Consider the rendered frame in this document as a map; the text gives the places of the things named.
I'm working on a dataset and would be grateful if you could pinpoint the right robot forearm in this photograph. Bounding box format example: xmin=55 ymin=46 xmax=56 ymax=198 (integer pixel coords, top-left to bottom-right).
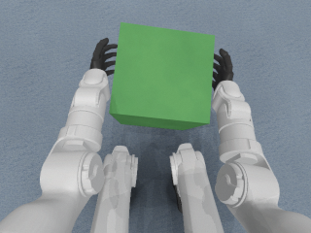
xmin=211 ymin=81 xmax=280 ymax=188

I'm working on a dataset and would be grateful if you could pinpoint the robot left shin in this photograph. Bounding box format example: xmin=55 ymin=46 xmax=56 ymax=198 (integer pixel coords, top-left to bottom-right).
xmin=103 ymin=146 xmax=130 ymax=170

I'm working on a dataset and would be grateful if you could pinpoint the right robot upper arm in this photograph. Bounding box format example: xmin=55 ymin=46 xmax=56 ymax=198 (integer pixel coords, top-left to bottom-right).
xmin=214 ymin=161 xmax=311 ymax=233

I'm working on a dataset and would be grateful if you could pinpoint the carton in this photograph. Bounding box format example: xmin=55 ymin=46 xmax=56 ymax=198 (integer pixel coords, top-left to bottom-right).
xmin=109 ymin=22 xmax=215 ymax=131

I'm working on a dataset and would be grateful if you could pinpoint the robot left hand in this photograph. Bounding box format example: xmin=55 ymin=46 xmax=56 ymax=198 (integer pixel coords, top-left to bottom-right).
xmin=89 ymin=38 xmax=118 ymax=77

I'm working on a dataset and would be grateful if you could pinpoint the robot right hand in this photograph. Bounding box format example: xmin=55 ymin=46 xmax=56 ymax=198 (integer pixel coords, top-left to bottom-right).
xmin=212 ymin=49 xmax=234 ymax=91

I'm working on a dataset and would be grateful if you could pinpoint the robot right foot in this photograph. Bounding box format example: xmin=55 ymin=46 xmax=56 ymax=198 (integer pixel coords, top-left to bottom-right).
xmin=171 ymin=172 xmax=183 ymax=213

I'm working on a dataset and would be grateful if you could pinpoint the left robot forearm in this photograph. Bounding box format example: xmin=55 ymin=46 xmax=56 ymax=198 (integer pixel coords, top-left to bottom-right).
xmin=40 ymin=68 xmax=111 ymax=189

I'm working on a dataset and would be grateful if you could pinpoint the left robot upper arm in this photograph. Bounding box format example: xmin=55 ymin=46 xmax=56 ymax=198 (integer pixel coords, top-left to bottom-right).
xmin=0 ymin=150 xmax=105 ymax=233

